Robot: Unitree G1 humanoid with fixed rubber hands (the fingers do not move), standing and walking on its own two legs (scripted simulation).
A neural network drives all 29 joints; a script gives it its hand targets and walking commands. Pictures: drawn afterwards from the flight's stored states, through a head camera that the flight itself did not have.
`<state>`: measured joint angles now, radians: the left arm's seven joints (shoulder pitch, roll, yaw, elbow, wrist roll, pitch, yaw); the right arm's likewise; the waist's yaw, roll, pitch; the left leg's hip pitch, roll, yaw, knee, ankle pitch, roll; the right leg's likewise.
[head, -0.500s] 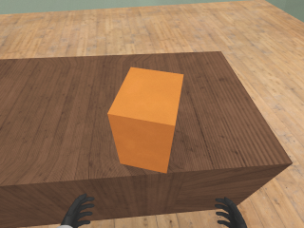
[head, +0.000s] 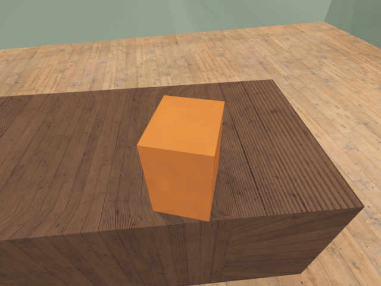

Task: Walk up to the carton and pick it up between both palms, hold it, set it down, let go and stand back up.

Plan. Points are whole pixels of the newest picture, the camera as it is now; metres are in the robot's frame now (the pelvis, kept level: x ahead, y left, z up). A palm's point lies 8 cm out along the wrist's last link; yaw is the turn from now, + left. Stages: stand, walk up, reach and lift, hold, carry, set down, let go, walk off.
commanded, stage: stand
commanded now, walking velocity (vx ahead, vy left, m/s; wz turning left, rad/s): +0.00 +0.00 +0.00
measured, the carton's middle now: (186, 159) +0.47 +0.03 -0.01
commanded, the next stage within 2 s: none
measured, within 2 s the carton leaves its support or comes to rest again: neither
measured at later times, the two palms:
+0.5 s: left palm out of the picture -0.05 +0.25 -0.12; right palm out of the picture -0.04 -0.25 -0.14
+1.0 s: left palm out of the picture -0.03 +0.25 -0.13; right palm out of the picture -0.03 -0.24 -0.14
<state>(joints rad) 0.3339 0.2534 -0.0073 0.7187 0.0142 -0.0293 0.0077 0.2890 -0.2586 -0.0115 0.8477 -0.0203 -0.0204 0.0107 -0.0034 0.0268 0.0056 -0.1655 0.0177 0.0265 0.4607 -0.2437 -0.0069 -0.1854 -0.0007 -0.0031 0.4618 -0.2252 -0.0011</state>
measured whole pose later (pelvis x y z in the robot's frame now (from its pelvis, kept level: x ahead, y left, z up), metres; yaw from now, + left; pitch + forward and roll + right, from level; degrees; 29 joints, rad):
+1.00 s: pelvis -0.03 +0.00 +0.00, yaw +1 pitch -2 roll +0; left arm 0.40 0.20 0.01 0.89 0.01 -0.01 0.03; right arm 0.37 -0.21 -0.02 0.99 -0.01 0.00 -0.01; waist 0.00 0.02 0.01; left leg -0.24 -0.01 -0.02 0.49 -0.21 0.00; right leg -0.26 0.01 0.03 0.49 -0.19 0.00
